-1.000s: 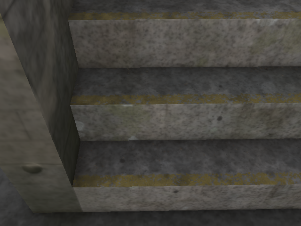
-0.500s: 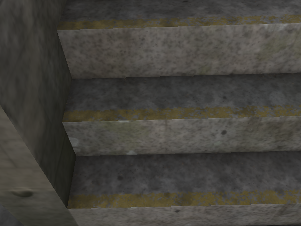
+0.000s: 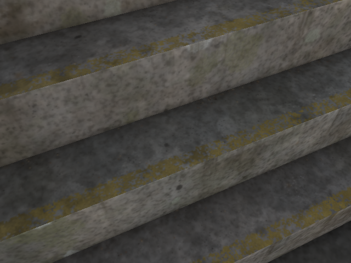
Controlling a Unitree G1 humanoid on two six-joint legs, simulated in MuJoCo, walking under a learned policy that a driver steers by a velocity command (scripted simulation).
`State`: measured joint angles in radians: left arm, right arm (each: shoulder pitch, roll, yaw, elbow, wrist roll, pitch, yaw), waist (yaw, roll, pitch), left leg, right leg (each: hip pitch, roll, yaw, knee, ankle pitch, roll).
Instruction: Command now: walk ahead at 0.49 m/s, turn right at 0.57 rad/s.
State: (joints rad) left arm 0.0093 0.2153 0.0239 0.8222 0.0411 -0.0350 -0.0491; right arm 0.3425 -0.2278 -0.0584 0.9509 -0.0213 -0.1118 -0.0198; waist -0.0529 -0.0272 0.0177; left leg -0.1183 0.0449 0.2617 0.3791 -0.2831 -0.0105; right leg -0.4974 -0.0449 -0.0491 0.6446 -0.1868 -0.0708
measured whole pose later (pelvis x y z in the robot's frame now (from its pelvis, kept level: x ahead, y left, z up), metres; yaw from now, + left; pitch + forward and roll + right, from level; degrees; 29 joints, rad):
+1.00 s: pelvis +0.10 -0.04 +0.00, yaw +1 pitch +1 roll -2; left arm 0.08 0.22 0.00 0.76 0.03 -0.04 0.03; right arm 0.16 -0.18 -0.01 0.72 -0.01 -0.04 -0.02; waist 0.02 -0.01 0.02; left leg -0.29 -0.09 -0.14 0.58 -0.29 0.05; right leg -0.22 0.04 -0.21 0.47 -0.27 -0.08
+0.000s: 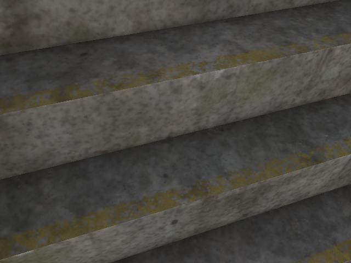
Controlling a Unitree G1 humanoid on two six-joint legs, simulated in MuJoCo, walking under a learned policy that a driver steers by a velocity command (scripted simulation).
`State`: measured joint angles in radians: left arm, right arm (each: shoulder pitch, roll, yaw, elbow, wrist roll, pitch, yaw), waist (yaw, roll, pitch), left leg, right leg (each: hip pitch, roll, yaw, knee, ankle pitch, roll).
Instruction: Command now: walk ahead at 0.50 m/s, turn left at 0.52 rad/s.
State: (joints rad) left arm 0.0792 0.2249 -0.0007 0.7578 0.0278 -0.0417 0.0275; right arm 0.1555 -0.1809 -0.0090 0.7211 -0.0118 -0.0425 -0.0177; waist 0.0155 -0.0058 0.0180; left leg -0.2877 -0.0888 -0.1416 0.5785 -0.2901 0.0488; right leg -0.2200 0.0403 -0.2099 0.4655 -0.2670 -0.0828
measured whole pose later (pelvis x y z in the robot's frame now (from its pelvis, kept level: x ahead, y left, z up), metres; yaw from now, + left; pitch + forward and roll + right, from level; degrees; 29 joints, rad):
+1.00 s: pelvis +0.02 +0.00 +0.01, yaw +18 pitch +2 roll +0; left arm 0.12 0.10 0.00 0.64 0.02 -0.07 0.04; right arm 0.11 -0.09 -0.02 0.65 -0.03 -0.05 -0.03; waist 0.02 0.00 -0.01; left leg -0.16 -0.09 -0.14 0.35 -0.21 0.04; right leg -0.17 0.04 -0.10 0.34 -0.21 -0.07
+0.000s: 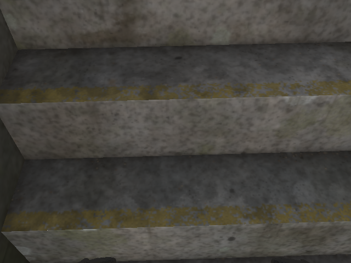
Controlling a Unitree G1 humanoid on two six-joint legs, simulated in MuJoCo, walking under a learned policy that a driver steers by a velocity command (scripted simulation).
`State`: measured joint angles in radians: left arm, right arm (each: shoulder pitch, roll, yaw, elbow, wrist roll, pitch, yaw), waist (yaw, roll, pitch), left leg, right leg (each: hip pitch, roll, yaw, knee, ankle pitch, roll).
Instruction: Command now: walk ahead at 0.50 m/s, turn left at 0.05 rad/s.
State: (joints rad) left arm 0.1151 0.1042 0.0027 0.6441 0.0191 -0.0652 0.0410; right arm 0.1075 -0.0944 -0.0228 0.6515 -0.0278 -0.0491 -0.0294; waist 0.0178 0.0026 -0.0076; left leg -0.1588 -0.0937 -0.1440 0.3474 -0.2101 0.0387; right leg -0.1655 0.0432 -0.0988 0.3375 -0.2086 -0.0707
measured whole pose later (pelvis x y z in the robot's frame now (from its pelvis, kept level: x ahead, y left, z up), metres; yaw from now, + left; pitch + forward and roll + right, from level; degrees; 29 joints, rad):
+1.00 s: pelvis +0.00 -0.02 +0.00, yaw -2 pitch +2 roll +0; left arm 0.13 0.08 0.04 0.69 0.02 -0.06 0.03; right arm 0.12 -0.07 -0.04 0.70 -0.03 -0.04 -0.04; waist 0.00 0.00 -0.01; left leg -0.13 -0.05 -0.12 0.30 -0.20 0.01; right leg -0.13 0.07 -0.08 0.27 -0.17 -0.09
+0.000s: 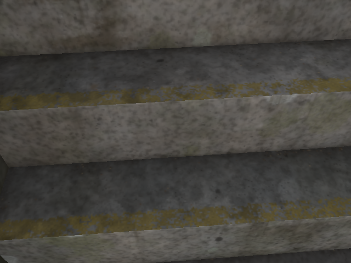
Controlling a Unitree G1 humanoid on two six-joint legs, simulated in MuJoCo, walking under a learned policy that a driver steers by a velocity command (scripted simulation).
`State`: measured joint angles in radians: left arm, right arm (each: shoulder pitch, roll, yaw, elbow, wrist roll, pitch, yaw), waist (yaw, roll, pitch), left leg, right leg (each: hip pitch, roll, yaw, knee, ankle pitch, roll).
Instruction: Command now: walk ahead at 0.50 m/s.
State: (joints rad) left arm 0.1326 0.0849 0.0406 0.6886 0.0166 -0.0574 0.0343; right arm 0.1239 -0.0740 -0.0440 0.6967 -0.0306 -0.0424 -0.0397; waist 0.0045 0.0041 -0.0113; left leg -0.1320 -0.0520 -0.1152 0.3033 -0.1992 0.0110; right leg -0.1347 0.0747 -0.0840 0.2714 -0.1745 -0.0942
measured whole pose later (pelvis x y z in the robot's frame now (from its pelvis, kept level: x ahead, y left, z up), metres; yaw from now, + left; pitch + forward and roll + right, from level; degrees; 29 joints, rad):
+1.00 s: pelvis +0.00 -0.01 +0.00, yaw -1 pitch +2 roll +0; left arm 0.15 0.09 0.04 0.71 0.02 -0.07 0.03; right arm 0.15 -0.08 -0.05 0.71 -0.03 -0.04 -0.03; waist 0.00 0.00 -0.01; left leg -0.13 -0.03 -0.09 0.29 -0.19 0.00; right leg -0.13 0.09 -0.07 0.25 -0.15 -0.10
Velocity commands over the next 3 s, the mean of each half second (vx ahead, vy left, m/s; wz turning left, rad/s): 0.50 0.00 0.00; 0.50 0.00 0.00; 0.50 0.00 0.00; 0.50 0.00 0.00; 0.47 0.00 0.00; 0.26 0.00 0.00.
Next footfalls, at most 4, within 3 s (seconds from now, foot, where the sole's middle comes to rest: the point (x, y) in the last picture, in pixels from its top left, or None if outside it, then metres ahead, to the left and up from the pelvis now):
none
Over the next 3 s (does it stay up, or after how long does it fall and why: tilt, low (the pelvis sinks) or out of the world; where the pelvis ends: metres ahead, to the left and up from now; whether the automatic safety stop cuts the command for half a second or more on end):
stays up -0.01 0.00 0.00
